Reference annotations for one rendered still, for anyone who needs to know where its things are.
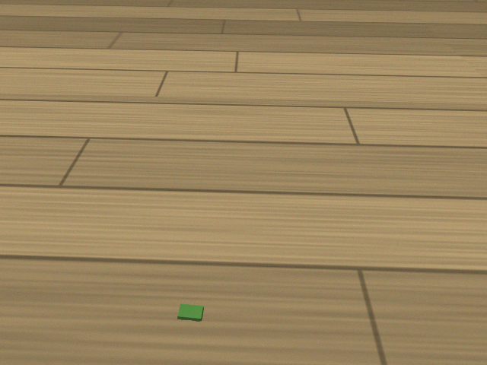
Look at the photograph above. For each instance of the small box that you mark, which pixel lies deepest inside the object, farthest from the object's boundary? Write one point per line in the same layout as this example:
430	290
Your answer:
190	312

